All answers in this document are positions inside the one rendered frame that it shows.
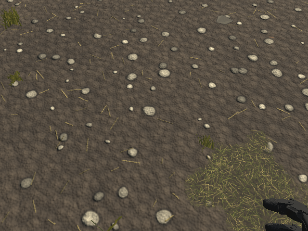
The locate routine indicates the robot right hand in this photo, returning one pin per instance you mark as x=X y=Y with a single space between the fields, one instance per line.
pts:
x=290 y=207

